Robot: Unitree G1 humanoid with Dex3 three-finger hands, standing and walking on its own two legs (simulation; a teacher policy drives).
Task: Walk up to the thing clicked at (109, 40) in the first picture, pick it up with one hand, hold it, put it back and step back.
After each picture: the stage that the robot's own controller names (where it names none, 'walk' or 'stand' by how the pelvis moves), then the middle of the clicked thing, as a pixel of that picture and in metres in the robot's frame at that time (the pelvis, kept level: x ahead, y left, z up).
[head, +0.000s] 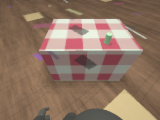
stand; (108, 38) +0.86 -0.18 -0.03
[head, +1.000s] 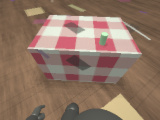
walk; (103, 38) +0.77 -0.08 +0.00
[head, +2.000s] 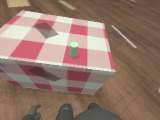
walk; (73, 49) +0.55 +0.16 +0.00
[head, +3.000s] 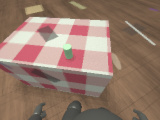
stand; (68, 51) +0.51 +0.21 +0.01
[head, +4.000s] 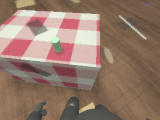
stand; (56, 45) +0.55 +0.30 +0.01
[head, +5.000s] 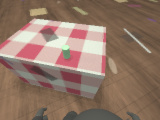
stand; (66, 52) +0.56 +0.24 -0.03
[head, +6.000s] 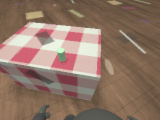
stand; (61, 55) +0.54 +0.27 -0.03
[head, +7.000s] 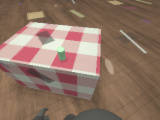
stand; (61, 53) +0.56 +0.28 -0.03
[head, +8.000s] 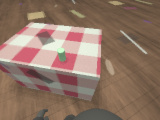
stand; (61, 54) +0.55 +0.27 -0.03
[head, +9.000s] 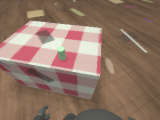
rise first; (61, 53) +0.55 +0.27 -0.03
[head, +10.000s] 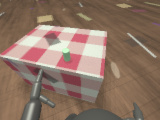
rise first; (66, 55) +0.56 +0.27 -0.03
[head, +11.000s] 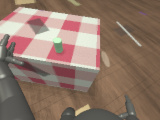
go down; (58, 45) +0.58 +0.25 -0.01
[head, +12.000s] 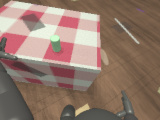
go down; (56, 43) +0.56 +0.25 +0.02
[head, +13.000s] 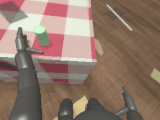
close in; (42, 36) +0.56 +0.27 +0.05
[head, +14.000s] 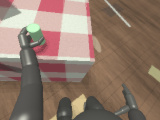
close; (37, 35) +0.55 +0.27 +0.06
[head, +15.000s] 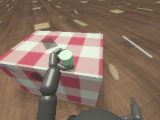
lift; (67, 61) +0.31 +0.14 +0.20
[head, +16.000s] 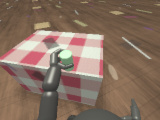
hold; (67, 61) +0.32 +0.15 +0.18
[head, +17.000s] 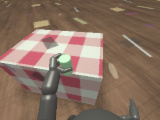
hold; (66, 65) +0.32 +0.16 +0.15
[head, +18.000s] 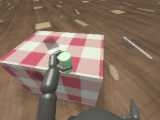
hold; (66, 63) +0.32 +0.16 +0.17
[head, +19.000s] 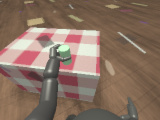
crouch; (65, 55) +0.39 +0.16 +0.16
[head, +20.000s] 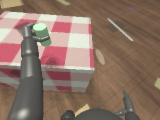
lower; (43, 35) +0.50 +0.25 +0.18
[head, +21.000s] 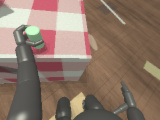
lower; (35, 38) +0.53 +0.25 +0.07
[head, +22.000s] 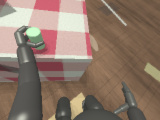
lower; (36, 39) +0.52 +0.25 +0.06
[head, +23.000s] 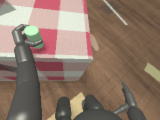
lower; (35, 38) +0.52 +0.26 +0.07
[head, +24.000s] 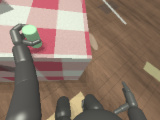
lower; (33, 37) +0.52 +0.26 +0.07
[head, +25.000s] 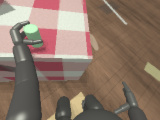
open; (34, 36) +0.53 +0.26 +0.07
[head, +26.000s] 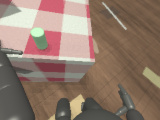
sink last; (40, 39) +0.51 +0.26 +0.05
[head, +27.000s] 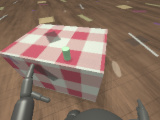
stand; (66, 53) +0.55 +0.26 +0.02
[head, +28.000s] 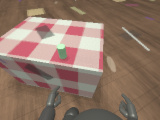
stand; (62, 51) +0.52 +0.25 +0.03
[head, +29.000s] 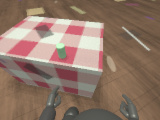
stand; (61, 51) +0.52 +0.26 +0.04
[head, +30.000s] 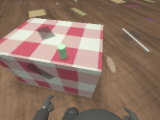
stand; (62, 51) +0.54 +0.26 +0.02
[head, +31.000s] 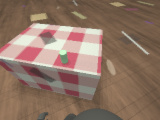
stand; (63, 56) +0.53 +0.26 -0.03
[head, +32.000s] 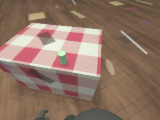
stand; (62, 57) +0.52 +0.26 -0.03
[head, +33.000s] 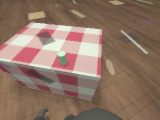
stand; (62, 58) +0.51 +0.26 -0.03
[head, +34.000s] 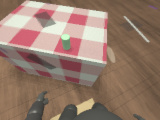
walk; (66, 42) +0.57 +0.21 +0.00
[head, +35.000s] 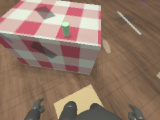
walk; (66, 29) +0.74 +0.27 -0.01
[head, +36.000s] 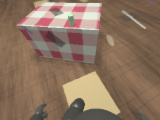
walk; (71, 19) +1.04 +0.31 -0.01
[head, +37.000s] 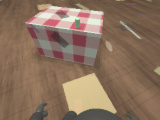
stand; (77, 22) +1.13 +0.23 -0.02
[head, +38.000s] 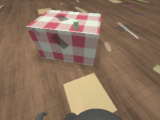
stand; (75, 24) +1.17 +0.23 -0.03
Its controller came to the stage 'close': yes
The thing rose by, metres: 0.22
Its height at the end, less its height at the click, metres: +0.00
